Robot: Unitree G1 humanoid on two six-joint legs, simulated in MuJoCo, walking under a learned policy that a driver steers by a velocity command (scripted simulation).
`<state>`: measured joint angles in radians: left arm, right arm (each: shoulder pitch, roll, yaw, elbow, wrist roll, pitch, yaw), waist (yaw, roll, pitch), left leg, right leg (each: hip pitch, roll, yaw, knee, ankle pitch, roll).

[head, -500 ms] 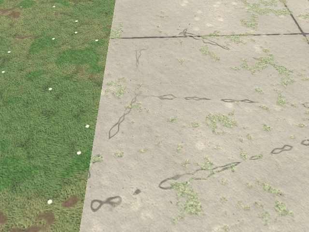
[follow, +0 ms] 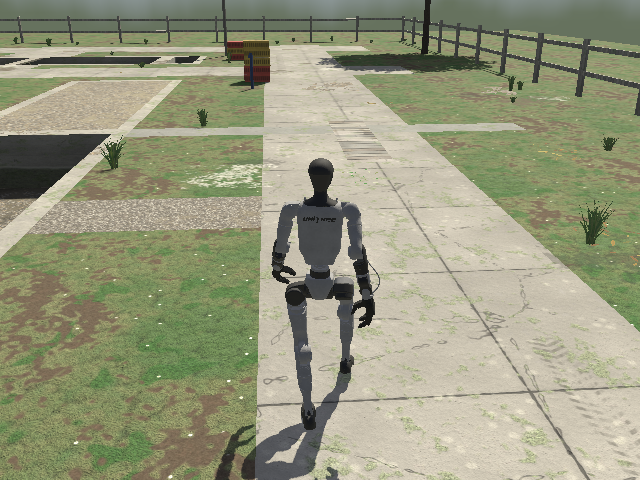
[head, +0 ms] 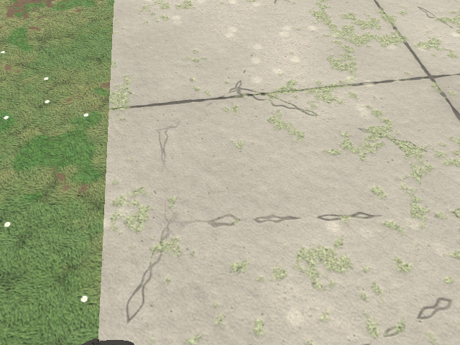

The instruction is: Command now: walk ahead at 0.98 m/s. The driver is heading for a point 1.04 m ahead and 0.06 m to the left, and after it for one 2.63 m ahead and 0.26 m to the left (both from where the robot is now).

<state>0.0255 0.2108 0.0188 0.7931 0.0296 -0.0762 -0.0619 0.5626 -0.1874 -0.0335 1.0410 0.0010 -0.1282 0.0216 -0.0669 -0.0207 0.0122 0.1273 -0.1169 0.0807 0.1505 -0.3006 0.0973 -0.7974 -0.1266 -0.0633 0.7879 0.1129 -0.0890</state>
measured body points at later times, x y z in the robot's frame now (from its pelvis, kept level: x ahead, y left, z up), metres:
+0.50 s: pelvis +0.48 -0.01 +0.00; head +0.51 -0.01 +0.45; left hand +0.37 +0.23 -0.14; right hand +0.73 -0.21 -0.08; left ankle +0.73 +0.13 -0.68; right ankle +0.32 -0.08 -0.73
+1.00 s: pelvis +0.95 +0.02 -0.01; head +0.98 +0.03 +0.44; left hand +1.18 +0.23 -0.10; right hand +0.87 -0.23 -0.14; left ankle +0.78 +0.09 -0.73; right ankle +1.17 -0.06 -0.71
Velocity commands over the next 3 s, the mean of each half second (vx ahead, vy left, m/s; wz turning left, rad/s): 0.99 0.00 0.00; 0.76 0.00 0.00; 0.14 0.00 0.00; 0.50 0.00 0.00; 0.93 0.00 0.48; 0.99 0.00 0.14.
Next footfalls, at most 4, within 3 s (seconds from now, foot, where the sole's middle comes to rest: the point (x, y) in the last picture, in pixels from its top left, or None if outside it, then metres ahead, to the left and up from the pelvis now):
0.14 right None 0.36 -0.08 -0.77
0.60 left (196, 247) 0.82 0.09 -0.77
1.02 right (231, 157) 1.20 -0.05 -0.77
1.38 left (171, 169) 1.16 0.18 -0.77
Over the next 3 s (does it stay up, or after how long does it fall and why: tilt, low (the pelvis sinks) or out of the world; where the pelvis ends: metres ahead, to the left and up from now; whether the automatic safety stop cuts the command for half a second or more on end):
stays up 2.15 0.16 0.00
